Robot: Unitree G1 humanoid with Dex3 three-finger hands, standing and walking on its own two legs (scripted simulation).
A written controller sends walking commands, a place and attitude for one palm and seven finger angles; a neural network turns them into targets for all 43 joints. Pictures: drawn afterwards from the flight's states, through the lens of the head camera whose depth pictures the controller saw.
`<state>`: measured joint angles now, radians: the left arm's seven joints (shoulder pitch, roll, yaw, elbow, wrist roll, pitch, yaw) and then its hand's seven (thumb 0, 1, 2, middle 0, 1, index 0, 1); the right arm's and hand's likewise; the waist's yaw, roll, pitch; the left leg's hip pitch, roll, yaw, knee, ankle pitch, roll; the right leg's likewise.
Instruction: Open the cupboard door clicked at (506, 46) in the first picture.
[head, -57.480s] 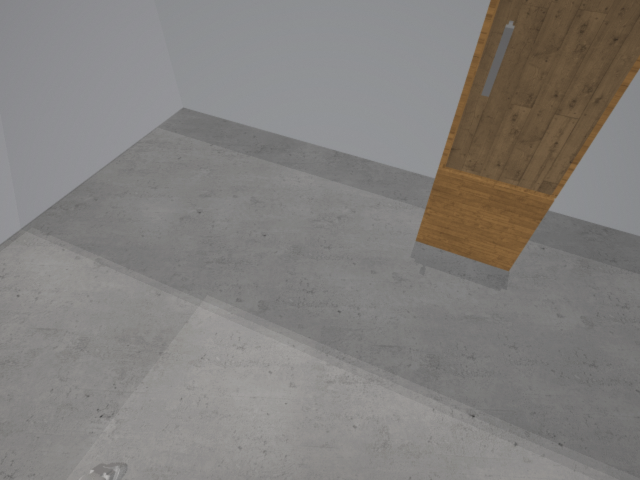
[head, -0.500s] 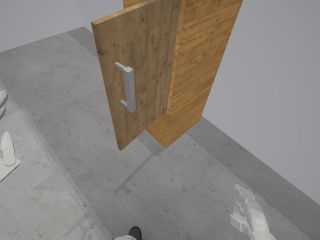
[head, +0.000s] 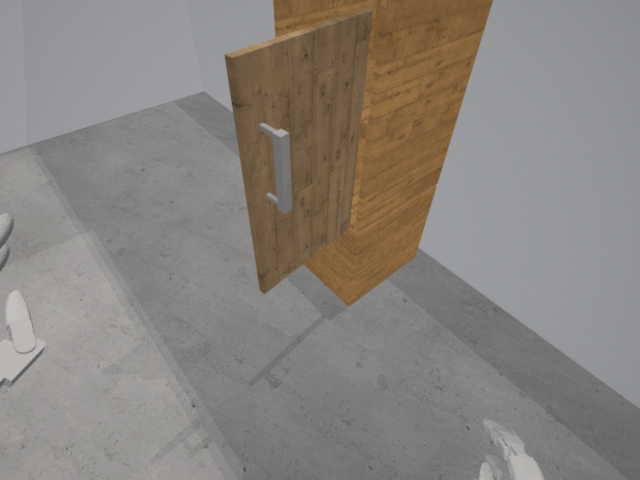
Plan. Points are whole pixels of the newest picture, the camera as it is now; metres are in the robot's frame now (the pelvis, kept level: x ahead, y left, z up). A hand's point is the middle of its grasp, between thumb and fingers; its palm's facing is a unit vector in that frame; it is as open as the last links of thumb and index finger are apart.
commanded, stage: stop stepping back and stand still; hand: left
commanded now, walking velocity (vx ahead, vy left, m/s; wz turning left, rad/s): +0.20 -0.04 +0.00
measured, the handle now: (275, 169) +0.64 +0.11 +0.04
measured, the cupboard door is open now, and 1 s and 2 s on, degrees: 97 97 97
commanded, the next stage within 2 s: let the arm hang, fingers relaxed in 0.20 s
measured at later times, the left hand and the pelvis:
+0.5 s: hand out of the picture +0.14 +0.22 -0.11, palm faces +0.06 -0.95 -0.30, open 7.4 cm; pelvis -0.01 +0.01 -0.01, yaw +2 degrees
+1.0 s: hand out of the picture -0.02 +0.22 -0.16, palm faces +0.07 -0.96 -0.27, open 7.3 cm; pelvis -0.01 +0.01 +0.01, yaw +3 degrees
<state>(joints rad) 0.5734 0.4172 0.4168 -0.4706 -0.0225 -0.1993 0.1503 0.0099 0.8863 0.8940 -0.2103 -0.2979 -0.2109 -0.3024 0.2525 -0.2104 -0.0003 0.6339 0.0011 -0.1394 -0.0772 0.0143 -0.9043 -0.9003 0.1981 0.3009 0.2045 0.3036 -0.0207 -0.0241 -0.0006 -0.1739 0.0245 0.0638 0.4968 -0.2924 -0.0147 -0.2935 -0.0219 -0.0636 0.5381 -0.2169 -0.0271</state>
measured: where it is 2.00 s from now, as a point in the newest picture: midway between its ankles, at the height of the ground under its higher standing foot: outside the picture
